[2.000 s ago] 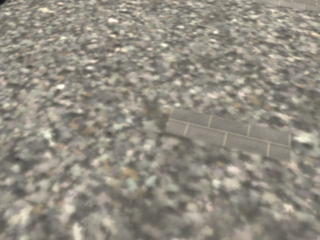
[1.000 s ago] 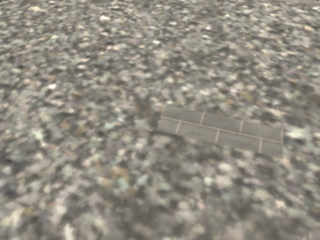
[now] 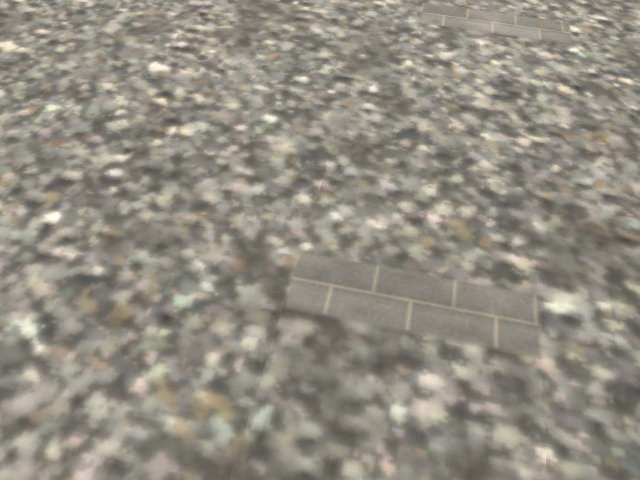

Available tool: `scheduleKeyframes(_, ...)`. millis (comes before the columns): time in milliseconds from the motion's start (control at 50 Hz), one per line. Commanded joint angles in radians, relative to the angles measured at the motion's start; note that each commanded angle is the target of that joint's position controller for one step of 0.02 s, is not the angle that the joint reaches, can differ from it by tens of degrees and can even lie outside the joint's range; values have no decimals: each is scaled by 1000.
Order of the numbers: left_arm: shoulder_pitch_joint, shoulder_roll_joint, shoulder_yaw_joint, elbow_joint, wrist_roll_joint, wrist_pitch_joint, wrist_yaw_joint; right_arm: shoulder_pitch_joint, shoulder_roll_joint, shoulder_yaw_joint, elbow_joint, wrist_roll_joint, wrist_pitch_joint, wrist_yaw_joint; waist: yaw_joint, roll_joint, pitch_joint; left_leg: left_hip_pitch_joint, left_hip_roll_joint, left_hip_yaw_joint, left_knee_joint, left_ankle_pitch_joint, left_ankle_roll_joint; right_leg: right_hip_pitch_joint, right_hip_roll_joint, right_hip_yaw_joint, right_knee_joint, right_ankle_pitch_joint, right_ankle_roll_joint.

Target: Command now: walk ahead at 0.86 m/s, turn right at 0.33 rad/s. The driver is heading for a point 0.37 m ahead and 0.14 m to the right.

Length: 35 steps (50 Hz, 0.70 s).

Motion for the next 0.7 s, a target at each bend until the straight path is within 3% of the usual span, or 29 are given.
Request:
scheduleKeyframes(20, -143, 32, 6, -89, -13, 2, -4, 53, -135, -27, -28, -2, -22, -6, -3, 113, 217, 60, 228, -120, -208, -13, 104, -242, 26, 16, -66, 40, -8)
scheduleKeyframes(120, -261, 9, -16, -160, -1, -1, -24, 29, -123, -17, -32, -3, -36, -14, -8, 118, 262, 82, 247, 78, -258, 266, 82, -86, 8, -128, -299, 89, -85)
scheduleKeyframes(160, -226, 19, -16, -164, 2, 1, -15, 19, -157, -18, -28, -5, -31, -19, 26, 145, 217, 136, 251, 161, -126, 828, 64, 59, 73, -201, -363, 21, -145)
scheduleKeyframes(180, -173, 43, -9, -156, 2, 0, -8, 29, -184, -23, -26, -10, -21, -26, 59, 177, 163, 186, 263, 177, 2, 1149, 56, 130, 122, -234, -358, -29, -167)
scheduleKeyframes(200, -56, 76, 2, -133, -2, -4, -3, 20, -221, -31, -33, -17, -4, -33, 122, 203, 85, 215, 271, 187, 195, 1350, 51, 233, 163, -247, -351, -94, -187)
scheduleKeyframes(220, 133, 113, 20, -84, -9, -9, 3, -1, -264, -45, -46, -19, 13, -37, 202, 226, -10, 184, 283, 180, 439, 1425, 54, 408, 197, -239, -356, -158, -207)
scheduleKeyframes(240, 320, 155, 44, -26, 2, -18, 12, -18, -275, -50, -55, -7, 16, -36, 286, 185, -84, 31, 265, 173, 727, 1256, 40, 671, 184, -153, -490, -103, -233)
scheduleKeyframes(260, 345, 215, 65, -6, 19, -19, 27, 8, -161, -27, -83, 4, 11, -18, 214, 29, -133, -353, 163, 137, 1047, 442, 16, 969, -30, 186, -523, -302, -280)
scheduleKeyframes(280, 328, 294, 85, -11, 15, -15, 24, 8, -116, -17, -149, 36, -9, -5, 155, -165, -218, -664, -40, 3, 1364, -187, -18, 1117, -282, 795, -709, -155, -412)
scheduleKeyframes(300, 331, 263, 82, 7, -6, -17, 33, -144, -180, -27, -185, 34, -24, -12, 174, 5, -159, -733, 30, -135, 1362, -63, 6, 1068, -247, 704, -749, 99, -355)
scheduleKeyframes(320, 297, 219, 70, 21, -11, -24, 44, -159, -167, -19, -190, 40, -31, -17, 135, 58, -43, -703, 62, -108, 1307, -8, 9, 905, -246, 538, -733, 337, -329)
scheduleKeyframes(340, 201, 109, 40, -35, -64, -59, 20, -210, -182, -29, -205, 76, -60, -26, 119, 137, -59, -647, 76, -176, 1307, -68, 4, 816, -213, 491, -772, 426, -305)
scheduleKeyframes(360, 127, 62, 18, -28, -65, -71, 11, -242, -200, -45, -202, 81, -50, -34, 66, 150, -1, -622, 122, -155, 1236, -25, 14, 708, -148, 354, -783, 488, -237)
scheduleKeyframes(380, 115, 78, 17, -28, -50, -77, 18, -182, -178, -43, -205, 77, -38, -28, 25, 56, 11, -574, 144, -159, 1203, -11, 9, 624, -157, 286, -780, 646, -224)
scheduleKeyframes(420, 147, 62, 8, -6, -60, -78, 37, -186, -164, -46, -211, 51, -21, -22, 15, 35, 74, -553, 145, -113, 1043, -3, -17, 522, -90, 165, -799, 755, -173)
scheduleKeyframes(440, 148, 75, 7, -1, -56, -75, 50, -229, -146, -43, -229, 42, -17, -20, 7, 46, 97, -525, 122, -72, 948, 33, -23, 452, -36, 115, -812, 766, -143)
scheduleKeyframes(480, 178, 101, 7, 5, -51, -64, 77, -319, -113, -34, -264, 26, -20, -17, 29, 27, 106, -506, 48, 6, 738, 180, -41, 418, 33, 36, -800, 863, -98)
scheduleKeyframes(520, 247, 107, 6, 22, -51, -44, 100, -405, -76, -18, -284, 21, -27, -6, 78, 4, 74, -454, -9, 41, 483, 375, -47, 460, 66, 5, -756, 796, -43)
scheduleKeyframes(560, 320, 115, 5, 44, -52, -28, 119, -477, -91, -16, -306, 27, -31, 13, 120, -17, 40, -446, -52, 48, 339, 520, -44, 566, 40, 27, -726, 751, -11)
scheduleKeyframes(600, 317, 116, 7, 48, -46, -22, 130, -492, -124, -19, -318, 26, -33, 33, 110, -58, 35, -413, -71, 34, 280, 552, -28, 620, 10, 53, -673, 720, 2)
scheduleKeyframes(640, 263, 116, 13, 38, -29, -18, 136, -357, -182, -36, -280, 15, -37, 36, 31, -98, -9, -284, -85, 10, 276, 502, -1, 634, -17, 89, -541, 793, 10)
scheduleKeyframes(660, 191, 124, 16, 19, -27, -15, 133, -221, -205, -44, -237, 11, -44, 31, -54, -95, -35, -184, -52, -12, 197, 586, 27, 630, -8, 81, -399, 799, 26)
scheduleKeyframes(680, 176, 105, 11, -1, -11, -15, 119, -98, -254, -50, -202, -12, -48, 22, -94, 44, -129, 32, 99, -134, 223, 980, 116, 524, 64, 69, -57, 452, 57)
scheduleKeyframes(700, 417, -2, -13, 47, -19, -8, 98, -146, -226, -24, -213, -45, -36, 23, 27, 293, -313, 294, 387, -469, 337, 1352, 338, 294, 190, 117, 270, -586, 106)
